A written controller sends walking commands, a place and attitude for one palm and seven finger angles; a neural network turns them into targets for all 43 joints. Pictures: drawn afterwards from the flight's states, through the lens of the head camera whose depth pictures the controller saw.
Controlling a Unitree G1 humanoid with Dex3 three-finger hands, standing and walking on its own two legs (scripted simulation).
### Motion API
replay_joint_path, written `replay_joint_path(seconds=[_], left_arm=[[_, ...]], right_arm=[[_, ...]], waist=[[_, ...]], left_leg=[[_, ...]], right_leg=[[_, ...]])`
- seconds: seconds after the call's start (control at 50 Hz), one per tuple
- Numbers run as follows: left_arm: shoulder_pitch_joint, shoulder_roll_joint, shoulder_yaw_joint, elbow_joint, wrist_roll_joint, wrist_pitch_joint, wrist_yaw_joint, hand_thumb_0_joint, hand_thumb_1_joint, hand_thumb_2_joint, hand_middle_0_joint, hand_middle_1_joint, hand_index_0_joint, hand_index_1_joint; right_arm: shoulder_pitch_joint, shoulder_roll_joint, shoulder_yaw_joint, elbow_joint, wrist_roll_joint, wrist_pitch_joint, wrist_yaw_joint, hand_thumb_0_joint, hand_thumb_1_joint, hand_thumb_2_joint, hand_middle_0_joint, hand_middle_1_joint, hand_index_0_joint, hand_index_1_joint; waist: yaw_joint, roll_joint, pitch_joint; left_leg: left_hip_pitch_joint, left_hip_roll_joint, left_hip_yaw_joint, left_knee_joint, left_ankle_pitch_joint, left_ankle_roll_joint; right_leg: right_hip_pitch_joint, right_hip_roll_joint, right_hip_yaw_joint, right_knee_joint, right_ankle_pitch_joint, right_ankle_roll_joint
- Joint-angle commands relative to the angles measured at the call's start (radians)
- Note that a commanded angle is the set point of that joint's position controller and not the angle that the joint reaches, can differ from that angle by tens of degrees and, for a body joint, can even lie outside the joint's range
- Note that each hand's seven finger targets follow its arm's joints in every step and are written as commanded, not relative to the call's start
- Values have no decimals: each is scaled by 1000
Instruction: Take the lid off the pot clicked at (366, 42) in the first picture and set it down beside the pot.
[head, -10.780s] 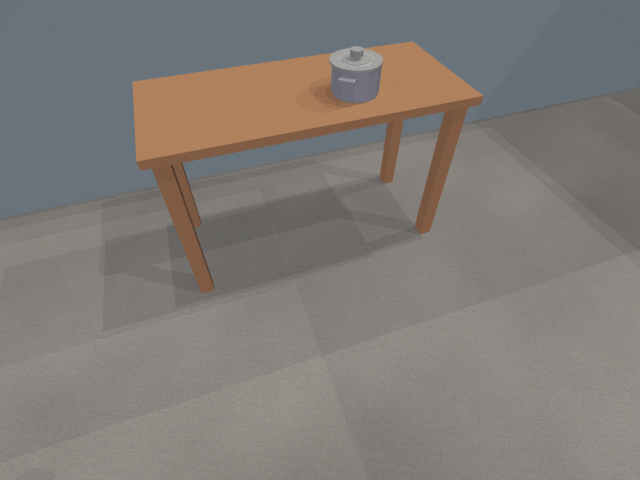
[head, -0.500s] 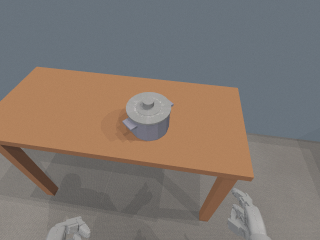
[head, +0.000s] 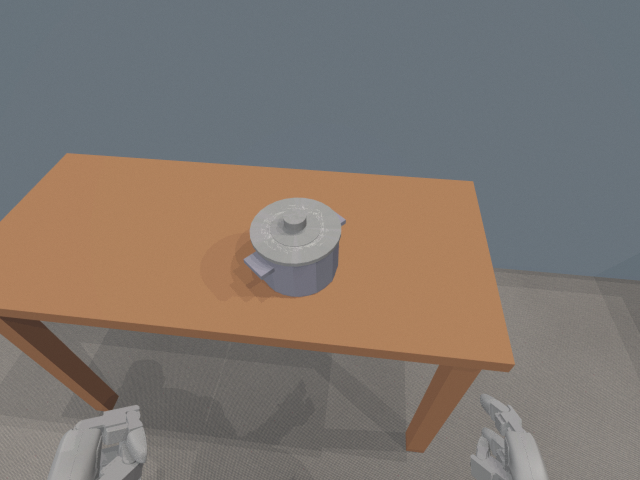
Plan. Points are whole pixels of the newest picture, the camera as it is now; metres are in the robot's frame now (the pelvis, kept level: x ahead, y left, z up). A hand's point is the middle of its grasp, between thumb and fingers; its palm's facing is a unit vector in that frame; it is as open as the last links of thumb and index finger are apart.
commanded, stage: raise the hand higher, near the body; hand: left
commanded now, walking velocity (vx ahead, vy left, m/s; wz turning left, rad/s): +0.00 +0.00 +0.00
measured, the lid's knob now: (294, 219) +0.52 +0.10 +0.00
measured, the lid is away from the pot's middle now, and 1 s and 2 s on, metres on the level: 0.00 0.00 0.00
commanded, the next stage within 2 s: reach forward and open the fingers in 0.36 s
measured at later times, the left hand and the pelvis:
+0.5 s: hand (115, 386) +0.18 +0.23 +0.10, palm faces +0.29 -0.81 -0.50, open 3.1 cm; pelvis +0.01 -0.01 +0.00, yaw +0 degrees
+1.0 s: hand (108, 383) +0.19 +0.25 +0.08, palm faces -0.28 -0.08 -0.96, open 4.5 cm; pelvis -0.01 -0.01 +0.00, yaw +0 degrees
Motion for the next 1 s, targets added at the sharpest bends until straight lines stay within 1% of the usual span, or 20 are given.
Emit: replay_joint_path(seconds=[0.0, 0.08, 0.16, 0.28, 0.34, 0.44, 0.46, 0.48, 0.5, 0.52, 0.54, 0.58, 0.64, 0.72, 0.78, 0.8, 0.86, 0.9, 0.92, 0.98], left_arm=[[7, 166, 131, -261, -4, -65, 22, 0, 900, 900, -1300, -1500, -1300, -1500], [-11, 134, 103, -315, -7, -70, 14, 0, 900, 900, -1300, -1500, -1300, -1500], [-22, 156, 135, -356, -10, -72, 15, 0, 900, 900, -1300, -1500, -1300, -1500], [-55, 177, 163, -428, -15, -81, 13, 0, 900, 900, -1300, -1500, -1300, -1500], [-62, 194, 194, -439, -23, -87, 15, 0, 900, 900, -1300, -1500, -1300, -1500], [-84, 206, 217, -503, -28, -105, 18, 0, 900, 900, -1300, -1500, -1300, -1500], [-139, 399, 150, -541, 410, -33, 48, 0, 885, 879, -1273, -1493, -1273, -1493], [-113, 304, 137, -557, 424, 13, 66, 0, 865, 872, -1248, -1482, -1248, -1482], [-91, 326, 123, -501, 535, 54, 74, 0, 840, 873, -1226, -1467, -1226, -1467], [-55, 356, 143, -474, 613, 85, 73, 0, 812, 881, -1206, -1446, -1206, -1446], [-59, 384, 139, -452, 678, 109, 65, 0, 782, 894, -1190, -1418, -1190, -1418], [-108, 496, 180, -468, 779, 142, 46, 0, 717, 929, -1171, -1337, -1171, -1337], [-181, 545, 162, -417, 824, 160, -19, 0, 618, 990, -1177, -1145, -1177, -1145], [-224, 524, 87, -386, 766, 124, -150, 0, 491, 1058, -1133, -1003, -1133, -1003], [-332, 621, 145, -333, 767, 76, -212, 0, 403, 1094, -1097, -897, -1097, -897], [-364, 670, 191, -342, 776, 58, -221, 0, 375, 1103, -1085, -861, -1085, -861], [-364, 607, 159, -282, 763, 3, -231, 0, 294, 1121, -1047, -755, -1047, -755], [-389, 630, 193, -258, 768, -14, -226, 0, 241, 1130, -1021, -684, -1021, -684], [-421, 578, 136, -256, 765, -20, -226, 0, 214, 1135, -1008, -649, -1008, -649], [-497, 608, 142, -245, 781, -21, -209, 0, 133, 1152, -970, -542, -970, -542]], right_arm=[[-109, -94, -33, -170, 1, -53, -6, 0, -900, -900, 200, 300, 200, 300], [-109, -91, -25, -181, -3, -50, 0, 0, -900, -900, 200, 300, 200, 300], [-113, -90, -24, -186, -7, -42, 4, 0, -900, -900, 200, 300, 200, 300], [-123, -87, -18, -187, -9, -31, 11, 0, -900, -900, 200, 300, 200, 300], [-131, -85, -17, -185, -9, -28, 10, 0, -900, -900, 200, 300, 200, 300], [-133, -85, -17, -185, -8, -30, 10, 0, -900, -900, 200, 300, 200, 300], [-154, -158, -7, -188, -25, 24, 25, 0, -900, -900, 200, 300, 200, 300], [-167, -120, -17, -226, -25, 56, 36, 0, -900, -900, 200, 300, 200, 300], [-181, -121, -19, -212, -11, 83, 46, 0, -900, -900, 200, 300, 200, 300], [-187, -130, -21, -219, -14, 116, 56, 0, -900, -900, 200, 300, 200, 300], [-207, -139, -21, -224, -12, 146, 60, 0, -900, -900, 200, 300, 200, 300], [-239, -154, -18, -239, -8, 188, 63, 0, -900, -900, 200, 300, 200, 300], [-255, -148, -13, -231, 7, 204, 57, 0, -900, -900, 200, 300, 200, 300], [-237, -153, -22, -234, 23, 194, 53, 0, -900, -900, 200, 300, 200, 300], [-205, -167, -21, -211, 14, 198, 37, 0, -900, -900, 200, 300, 200, 300], [-232, -169, -21, -215, 18, 190, 34, 0, -900, -900, 200, 300, 200, 300], [-187, -154, -27, -213, 13, 193, 34, 0, -900, -900, 200, 300, 200, 300], [-208, -160, -28, -210, 18, 192, 43, 0, -900, -900, 200, 300, 200, 300], [-190, -152, -28, -213, 16, 195, 47, 0, -900, -900, 200, 300, 200, 300], [-194, -164, -34, -205, 16, 206, 53, 0, -900, -900, 200, 300, 200, 300]], waist=[[10, 9, -52], [6, 30, -44], [10, -2, -52], [14, 28, -60], [18, -13, -55], [21, 20, -69], [22, 70, -55], [34, 98, -68], [43, 75, -36], [53, 38, -83], [58, -2, -99], [64, 17, -164], [45, 30, -214], [8, -13, -195], [3, -57, -156], [4, -28, -166], [7, -14, -150], [13, 3, -145], [4, 6, -150], [12, 22, -168]], left_leg=[[74, 49, -77, -86, 251, -22], [102, 53, -76, -95, 284, -22], [114, 54, -76, -98, 312, -21], [135, 53, -72, -96, 345, -22], [125, 50, -70, -98, 314, -19], [139, 51, -65, -96, 313, -20], [28, 34, -50, -67, 347, -13], [13, 40, -42, -68, 369, -19], [-3, 43, -44, -68, 349, -29], [-25, 42, -37, -63, 326, -27], [-39, 36, -34, -63, 288, -23], [-35, 26, -37, -61, 253, -14], [2, 24, -51, -55, 261, -3], [23, 15, -56, -50, 303, 13], [21, 7, -57, -59, 288, 22], [37, 9, -58, -52, 291, 22], [47, 4, -54, -58, 302, 21], [49, 2, -62, -60, 287, 16], [46, 2, -57, -69, 276, 15], [57, 1, -62, -87, 255, 13]], right_leg=[[-18, -4, 23, -94, 175, -11], [-14, -4, 23, -102, 195, -8], [4, -2, 24, -110, 225, -7], [20, -4, 29, -121, 256, -5], [30, -3, 29, -132, 249, -6], [38, -5, 36, -134, 250, -5], [-70, 20, 67, -74, 264, -14], [-55, 10, 25, -56, 251, -26], [-65, 27, 60, -58, 234, -38], [-55, 29, 66, -48, 212, -41], [-45, 29, 79, -46, 200, -39], [-7, 19, 115, -51, 197, -36], [15, 8, 108, -63, 217, -20], [16, -5, 87, -83, 317, 4], [-14, -6, 80, -112, 320, 17], [-2, -2, 97, -116, 329, 9], [-5, -7, 70, -122, 319, 11], [-10, 1, 83, -132, 300, -1], [-6, -7, 65, -128, 275, 3], [-15, -3, 67, -141, 234, 0]])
